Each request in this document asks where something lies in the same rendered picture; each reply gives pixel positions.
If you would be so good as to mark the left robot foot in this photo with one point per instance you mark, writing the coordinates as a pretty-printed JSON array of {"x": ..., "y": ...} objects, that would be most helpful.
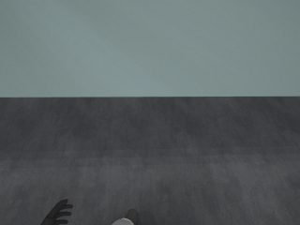
[{"x": 132, "y": 215}]

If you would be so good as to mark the robot left hand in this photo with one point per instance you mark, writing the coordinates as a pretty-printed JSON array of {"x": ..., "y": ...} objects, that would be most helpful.
[{"x": 51, "y": 218}]

